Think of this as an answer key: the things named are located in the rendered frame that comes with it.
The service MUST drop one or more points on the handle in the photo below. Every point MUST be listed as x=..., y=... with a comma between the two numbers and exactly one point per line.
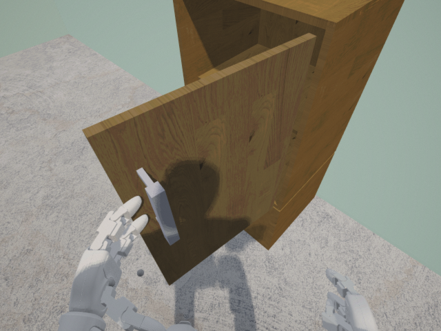
x=161, y=207

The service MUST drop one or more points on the robot right hand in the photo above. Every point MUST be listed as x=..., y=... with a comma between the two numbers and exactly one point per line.
x=354, y=313

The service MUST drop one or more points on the robot left hand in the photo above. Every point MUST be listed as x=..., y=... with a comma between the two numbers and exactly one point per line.
x=100, y=263

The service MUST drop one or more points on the left robot forearm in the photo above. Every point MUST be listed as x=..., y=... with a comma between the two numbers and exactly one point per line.
x=81, y=321

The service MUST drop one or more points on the cupboard door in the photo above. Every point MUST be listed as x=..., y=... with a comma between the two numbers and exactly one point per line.
x=217, y=146

